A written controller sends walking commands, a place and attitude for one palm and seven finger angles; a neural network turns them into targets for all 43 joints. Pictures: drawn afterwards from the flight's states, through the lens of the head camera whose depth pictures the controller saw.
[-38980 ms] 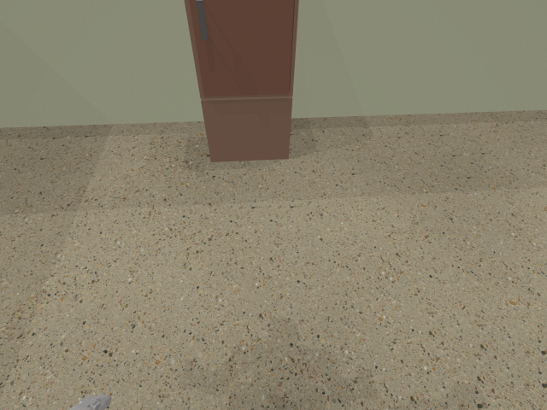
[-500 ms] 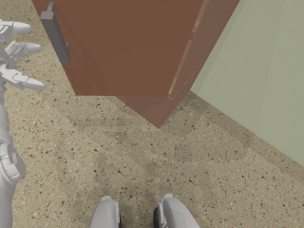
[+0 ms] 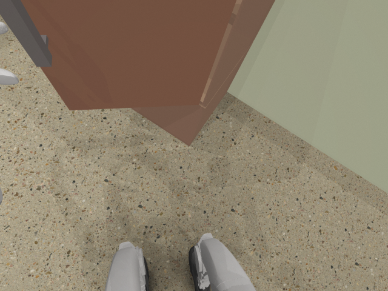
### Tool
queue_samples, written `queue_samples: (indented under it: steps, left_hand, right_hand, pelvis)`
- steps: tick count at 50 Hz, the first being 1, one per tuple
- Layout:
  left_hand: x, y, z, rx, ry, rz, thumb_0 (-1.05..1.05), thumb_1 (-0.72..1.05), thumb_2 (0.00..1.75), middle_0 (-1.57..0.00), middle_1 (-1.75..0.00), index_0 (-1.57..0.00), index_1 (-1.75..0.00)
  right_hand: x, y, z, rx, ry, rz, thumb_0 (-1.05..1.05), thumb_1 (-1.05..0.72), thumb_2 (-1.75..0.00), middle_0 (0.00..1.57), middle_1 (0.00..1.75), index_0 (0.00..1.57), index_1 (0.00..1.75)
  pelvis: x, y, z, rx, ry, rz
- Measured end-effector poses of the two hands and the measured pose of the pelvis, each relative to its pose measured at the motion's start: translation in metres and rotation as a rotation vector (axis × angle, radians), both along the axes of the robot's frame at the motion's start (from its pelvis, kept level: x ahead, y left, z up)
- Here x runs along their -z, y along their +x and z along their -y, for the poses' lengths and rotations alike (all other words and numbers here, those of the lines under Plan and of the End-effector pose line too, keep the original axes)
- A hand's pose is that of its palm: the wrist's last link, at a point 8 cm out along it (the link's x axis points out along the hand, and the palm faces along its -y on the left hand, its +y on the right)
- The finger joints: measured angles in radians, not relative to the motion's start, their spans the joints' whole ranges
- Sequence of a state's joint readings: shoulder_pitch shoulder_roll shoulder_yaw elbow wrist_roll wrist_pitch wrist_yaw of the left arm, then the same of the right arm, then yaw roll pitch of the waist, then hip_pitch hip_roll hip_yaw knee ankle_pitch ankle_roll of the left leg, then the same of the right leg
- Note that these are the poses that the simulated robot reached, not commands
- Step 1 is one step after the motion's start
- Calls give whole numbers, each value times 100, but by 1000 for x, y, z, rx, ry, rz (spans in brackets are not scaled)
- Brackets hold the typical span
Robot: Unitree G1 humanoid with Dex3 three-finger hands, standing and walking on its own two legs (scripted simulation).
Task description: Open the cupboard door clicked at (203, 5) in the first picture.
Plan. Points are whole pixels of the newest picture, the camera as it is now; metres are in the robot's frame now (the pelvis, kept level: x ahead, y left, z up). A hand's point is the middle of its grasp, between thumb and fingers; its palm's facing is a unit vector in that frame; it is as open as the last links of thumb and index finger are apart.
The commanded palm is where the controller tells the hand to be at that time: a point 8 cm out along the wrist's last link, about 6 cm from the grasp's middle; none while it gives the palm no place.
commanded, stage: move the hooked fingers beside the handle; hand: left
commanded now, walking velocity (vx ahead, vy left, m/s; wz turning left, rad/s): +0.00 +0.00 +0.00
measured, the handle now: (27, 22) +0.58 +0.22 +0.09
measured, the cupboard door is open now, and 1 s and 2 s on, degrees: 40 40 41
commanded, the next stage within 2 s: slide the fingers in behind the handle in 0.56 s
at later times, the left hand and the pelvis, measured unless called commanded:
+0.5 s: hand out of the picture +0.54 +0.27 +0.09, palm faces +0.01 -1.00 +0.00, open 13.9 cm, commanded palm +0.53 +0.31 +0.09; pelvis +0.01 +0.00 +0.00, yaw +1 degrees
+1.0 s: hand (8, 43) +0.54 +0.24 +0.09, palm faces +0.01 -1.00 -0.01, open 13.9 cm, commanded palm +0.52 +0.28 +0.09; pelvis +0.00 +0.00 +0.00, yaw +1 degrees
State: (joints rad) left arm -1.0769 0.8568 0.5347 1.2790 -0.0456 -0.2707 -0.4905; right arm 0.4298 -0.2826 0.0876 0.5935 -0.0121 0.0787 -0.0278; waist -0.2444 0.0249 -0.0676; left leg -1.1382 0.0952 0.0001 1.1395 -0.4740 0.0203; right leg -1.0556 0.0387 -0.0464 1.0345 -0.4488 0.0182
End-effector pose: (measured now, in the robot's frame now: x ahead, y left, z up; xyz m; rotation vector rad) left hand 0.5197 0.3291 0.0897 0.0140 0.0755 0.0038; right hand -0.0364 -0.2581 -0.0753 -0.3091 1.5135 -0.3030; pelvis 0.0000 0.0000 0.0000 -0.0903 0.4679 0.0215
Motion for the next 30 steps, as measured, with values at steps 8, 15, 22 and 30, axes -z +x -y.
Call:
queue_samples:
  steps: [8, 15, 22, 30]
  left_hand:
    - [2, -1, -8, -6, -5, 30, -1, -50, 30, -29, -120, -30, -120]
    - [1, -3, -3, 11, -22, 12, -1, -50, 30, -29, -120, -30, -120]
    - [0, -4, 1, 1, -20, 13, -1, -50, 30, -29, -120, -30, -120]
    - [0, -5, -1, -5, -8, 21, -1, -50, 30, -29, -120, -30, -120]
  right_hand:
    - [-1, 13, 0, -15, -6, 4, 0, -91, -90, 21, 30, 20, 30]
    - [-3, 32, -1, -42, -3, 40, 0, -91, -90, 21, 30, 20, 30]
    - [-2, 43, -2, -52, 3, 81, 0, -91, -90, 21, 30, 20, 30]
    - [2, 38, -3, -42, 9, 73, 0, -91, -90, 21, 30, 20, 30]
  pelvis:
    - [-1, 5, -2, -9, -8, -3]
    - [-5, 9, -4, -19, -10, 7]
    - [-6, 9, -4, -18, -8, 19]
    - [-3, 7, -3, -15, -6, 18]
